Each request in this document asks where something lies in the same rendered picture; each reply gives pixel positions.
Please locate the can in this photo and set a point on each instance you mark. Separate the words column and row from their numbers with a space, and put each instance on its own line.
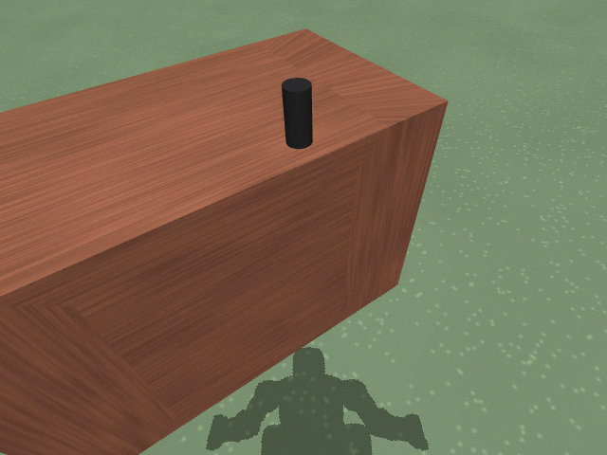
column 297, row 102

